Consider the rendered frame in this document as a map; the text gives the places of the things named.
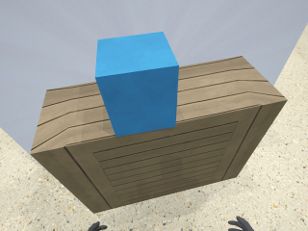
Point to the carton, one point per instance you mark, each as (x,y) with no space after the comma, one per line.
(137,77)

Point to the robot left hand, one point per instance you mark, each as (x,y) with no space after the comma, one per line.
(97,227)

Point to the robot right hand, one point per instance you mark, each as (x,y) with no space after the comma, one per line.
(242,223)

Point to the pedestal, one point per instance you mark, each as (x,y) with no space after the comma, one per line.
(224,109)

